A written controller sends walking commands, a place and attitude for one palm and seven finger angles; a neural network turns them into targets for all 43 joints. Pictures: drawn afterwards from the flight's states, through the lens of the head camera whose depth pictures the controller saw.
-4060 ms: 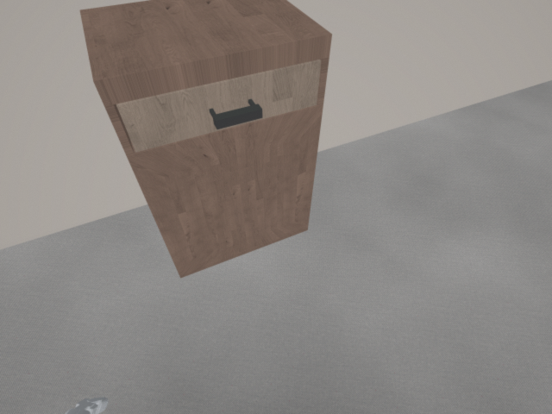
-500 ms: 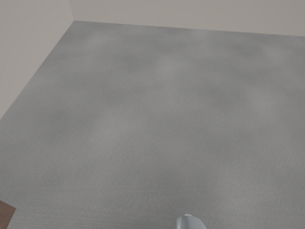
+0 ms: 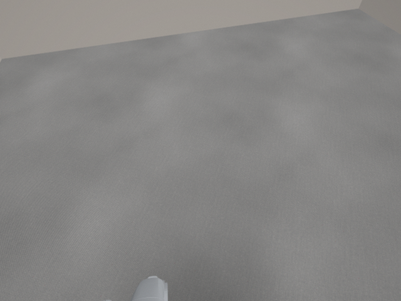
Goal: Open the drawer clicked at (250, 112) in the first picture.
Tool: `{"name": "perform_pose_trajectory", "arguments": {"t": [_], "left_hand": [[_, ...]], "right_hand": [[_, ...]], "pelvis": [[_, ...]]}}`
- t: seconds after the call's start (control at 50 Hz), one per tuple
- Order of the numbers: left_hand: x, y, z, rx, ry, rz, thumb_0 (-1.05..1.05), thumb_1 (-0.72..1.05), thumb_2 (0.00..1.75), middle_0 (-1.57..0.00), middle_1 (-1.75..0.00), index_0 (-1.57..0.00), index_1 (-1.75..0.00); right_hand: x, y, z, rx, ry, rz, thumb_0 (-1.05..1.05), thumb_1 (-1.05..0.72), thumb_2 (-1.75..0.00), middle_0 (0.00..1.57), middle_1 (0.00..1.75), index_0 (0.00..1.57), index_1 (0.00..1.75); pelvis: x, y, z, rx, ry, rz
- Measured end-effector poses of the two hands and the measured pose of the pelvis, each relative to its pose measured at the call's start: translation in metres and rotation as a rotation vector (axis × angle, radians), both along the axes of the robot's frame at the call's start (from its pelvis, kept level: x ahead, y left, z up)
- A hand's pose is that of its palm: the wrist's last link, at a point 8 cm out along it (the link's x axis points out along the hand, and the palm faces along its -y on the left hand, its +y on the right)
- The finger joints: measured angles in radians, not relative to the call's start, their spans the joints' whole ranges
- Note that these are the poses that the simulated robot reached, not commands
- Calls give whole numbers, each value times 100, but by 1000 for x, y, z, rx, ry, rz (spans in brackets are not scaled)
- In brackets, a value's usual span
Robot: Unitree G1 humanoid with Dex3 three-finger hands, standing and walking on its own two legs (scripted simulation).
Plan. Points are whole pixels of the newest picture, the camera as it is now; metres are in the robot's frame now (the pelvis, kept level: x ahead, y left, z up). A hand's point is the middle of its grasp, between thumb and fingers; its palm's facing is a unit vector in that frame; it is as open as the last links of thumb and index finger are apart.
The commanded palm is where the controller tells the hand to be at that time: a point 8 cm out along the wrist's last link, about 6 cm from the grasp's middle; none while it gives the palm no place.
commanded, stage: turn to face it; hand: left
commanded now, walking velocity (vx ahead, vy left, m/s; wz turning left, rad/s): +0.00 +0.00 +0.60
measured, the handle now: out of the picture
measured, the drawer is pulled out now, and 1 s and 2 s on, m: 0.00 0.00 0.00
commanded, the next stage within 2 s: none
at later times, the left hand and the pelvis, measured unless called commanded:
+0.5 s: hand out of the picture +0.10 +0.26 -0.18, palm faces +0.30 -0.93 -0.21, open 7.3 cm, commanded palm none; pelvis +0.10 +0.06 +0.00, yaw +14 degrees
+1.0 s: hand out of the picture +0.09 +0.20 -0.14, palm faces +0.53 -0.80 -0.28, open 7.3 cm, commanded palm none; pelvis +0.12 -0.01 +0.00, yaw +34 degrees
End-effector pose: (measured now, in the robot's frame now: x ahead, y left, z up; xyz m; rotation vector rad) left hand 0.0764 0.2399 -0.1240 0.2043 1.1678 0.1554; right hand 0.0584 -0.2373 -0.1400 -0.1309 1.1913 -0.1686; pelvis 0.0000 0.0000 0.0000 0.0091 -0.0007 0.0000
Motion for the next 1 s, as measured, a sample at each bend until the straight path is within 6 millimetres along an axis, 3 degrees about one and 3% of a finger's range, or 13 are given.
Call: {"name": "perform_pose_trajectory", "arguments": {"t": [0.1,0.24,0.38,0.58,0.68,0.78,0.88,1.0], "left_hand": [[6,8,-6,-25,21,62,0,93,89,-20,-30,-21,-30],[2,25,-41,-97,71,211,0,91,89,-20,-30,-21,-30],[-4,50,-35,-91,144,271,1,91,89,-20,-30,-20,-30],[20,74,-13,-24,51,352,1,91,89,-20,-30,-20,-30],[39,67,-3,9,-20,376,1,91,89,-20,-30,-20,-30],[47,47,6,54,-100,408,0,91,89,-20,-30,-20,-30],[22,22,16,69,-76,467,0,91,89,-20,-30,-21,-30],[-18,-1,14,44,-13,565,0,91,89,-20,-30,-21,-30]], "right_hand": [[61,19,7,4,-42,60,1,-91,-90,20,30,19,30],[116,58,1,-26,11,189,1,-90,-90,20,30,20,30],[133,73,11,-61,42,222,1,-91,-90,20,30,20,30],[150,60,19,-80,90,283,1,-90,-90,21,30,20,30],[166,42,14,-80,92,322,1,-90,-90,21,30,20,30],[192,20,-1,-63,81,372,1,-90,-90,21,30,20,30],[224,15,-1,-51,60,443,1,-90,-90,20,30,20,30],[258,31,5,-48,49,555,1,-90,-90,20,30,20,30]], "pelvis": [[35,11,1,-23,-12,41],[77,39,-15,-41,-22,136],[88,55,-7,-40,-4,185],[101,48,3,-56,21,300],[106,32,2,-49,25,365],[112,8,-7,-21,32,432],[117,-5,-2,4,14,499],[120,-8,3,30,5,589]]}}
